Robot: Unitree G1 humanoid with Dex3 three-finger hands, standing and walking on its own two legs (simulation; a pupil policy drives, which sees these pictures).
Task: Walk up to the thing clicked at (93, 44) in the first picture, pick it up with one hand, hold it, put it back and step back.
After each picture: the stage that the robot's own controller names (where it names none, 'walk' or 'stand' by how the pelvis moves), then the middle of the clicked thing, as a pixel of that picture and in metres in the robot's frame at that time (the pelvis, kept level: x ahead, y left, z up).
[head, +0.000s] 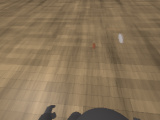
stand; (93, 45) +1.52 -0.01 -0.72
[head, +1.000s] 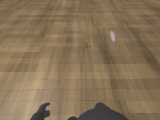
walk; (86, 45) +1.39 +0.06 -0.71
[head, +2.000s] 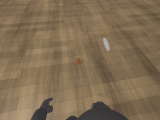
walk; (78, 61) +0.92 +0.16 -0.71
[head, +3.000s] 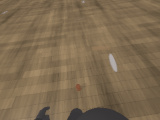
walk; (78, 87) +0.50 +0.23 -0.69
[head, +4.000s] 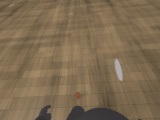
stand; (77, 95) +0.34 +0.21 -0.70
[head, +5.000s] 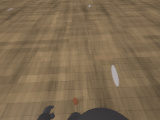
stand; (75, 101) +0.34 +0.20 -0.72
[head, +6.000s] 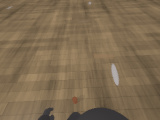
stand; (75, 100) +0.33 +0.21 -0.72
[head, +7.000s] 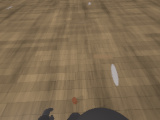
stand; (74, 100) +0.32 +0.22 -0.72
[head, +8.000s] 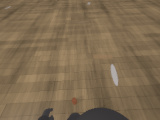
stand; (74, 101) +0.32 +0.22 -0.72
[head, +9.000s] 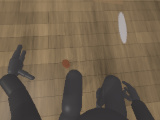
go down; (66, 64) +0.38 +0.24 -0.36
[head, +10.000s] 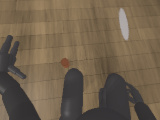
go down; (65, 63) +0.39 +0.25 -0.29
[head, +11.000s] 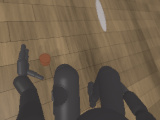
close in; (45, 60) +0.37 +0.27 -0.22
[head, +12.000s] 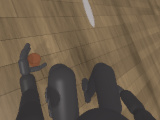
close; (34, 60) +0.37 +0.28 -0.22
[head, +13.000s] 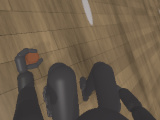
close; (32, 58) +0.37 +0.27 -0.22
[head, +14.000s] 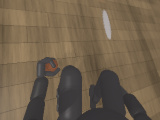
lift; (50, 66) +0.31 +0.27 -0.15
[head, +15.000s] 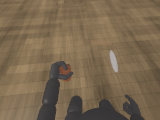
lift; (65, 73) +0.32 +0.18 +0.02
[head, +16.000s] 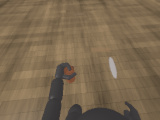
hold; (70, 74) +0.32 +0.17 +0.00
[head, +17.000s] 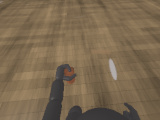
hold; (70, 75) +0.32 +0.17 -0.01
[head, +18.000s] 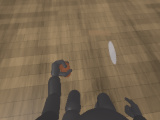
crouch; (65, 70) +0.35 +0.19 -0.07
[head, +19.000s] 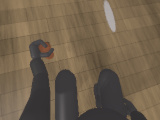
lower; (47, 51) +0.45 +0.28 -0.11
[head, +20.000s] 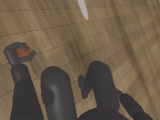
lower; (24, 53) +0.41 +0.29 -0.22
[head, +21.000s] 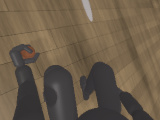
lower; (29, 55) +0.39 +0.29 -0.22
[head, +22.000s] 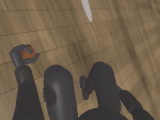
lower; (29, 55) +0.39 +0.29 -0.22
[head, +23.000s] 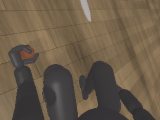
lower; (28, 55) +0.40 +0.28 -0.22
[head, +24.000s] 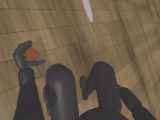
open; (31, 56) +0.38 +0.28 -0.22
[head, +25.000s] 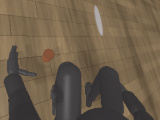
stand; (47, 56) +0.39 +0.26 -0.23
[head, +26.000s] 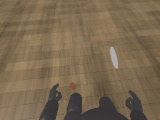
stand; (72, 86) +0.37 +0.21 -0.58
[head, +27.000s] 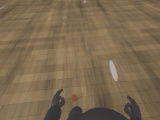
stand; (74, 98) +0.35 +0.21 -0.66
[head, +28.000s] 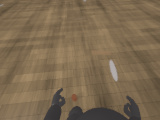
stand; (74, 97) +0.35 +0.21 -0.67
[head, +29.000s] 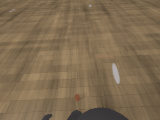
stand; (77, 97) +0.38 +0.20 -0.72
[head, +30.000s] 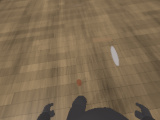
walk; (79, 82) +0.45 +0.19 -0.69
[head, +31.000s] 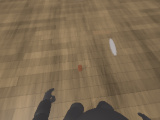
walk; (80, 68) +0.68 +0.18 -0.69
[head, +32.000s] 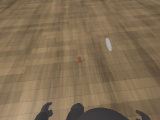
stand; (79, 59) +0.97 +0.26 -0.70
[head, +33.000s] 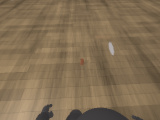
stand; (82, 61) +0.99 +0.20 -0.72
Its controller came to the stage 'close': yes
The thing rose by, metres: 0.71
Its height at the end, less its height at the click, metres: +0.00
